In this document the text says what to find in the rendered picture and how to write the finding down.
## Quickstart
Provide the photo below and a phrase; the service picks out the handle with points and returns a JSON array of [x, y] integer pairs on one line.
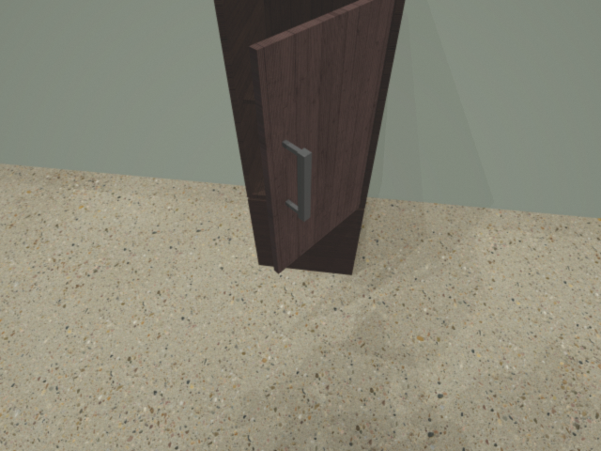
[[304, 164]]

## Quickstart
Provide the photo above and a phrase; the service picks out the cupboard door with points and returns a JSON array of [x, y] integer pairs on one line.
[[316, 85]]

